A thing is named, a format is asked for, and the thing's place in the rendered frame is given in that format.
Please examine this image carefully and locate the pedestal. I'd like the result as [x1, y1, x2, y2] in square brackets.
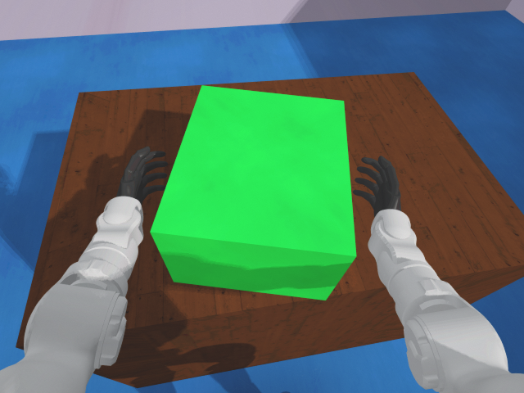
[16, 72, 524, 388]

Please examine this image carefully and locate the right robot forearm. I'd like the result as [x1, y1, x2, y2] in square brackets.
[368, 209, 508, 369]

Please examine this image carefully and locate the left robot hand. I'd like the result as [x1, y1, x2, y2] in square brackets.
[116, 147, 168, 204]

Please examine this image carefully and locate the carton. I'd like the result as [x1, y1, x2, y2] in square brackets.
[150, 85, 356, 300]

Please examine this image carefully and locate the left robot forearm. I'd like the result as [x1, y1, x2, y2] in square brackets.
[24, 196, 143, 355]

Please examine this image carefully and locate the left robot upper arm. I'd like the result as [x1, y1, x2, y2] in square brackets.
[0, 283, 128, 393]

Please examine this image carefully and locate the right robot hand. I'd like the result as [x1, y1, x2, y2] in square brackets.
[353, 156, 401, 218]

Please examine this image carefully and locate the right robot upper arm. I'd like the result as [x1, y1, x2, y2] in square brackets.
[404, 307, 524, 393]

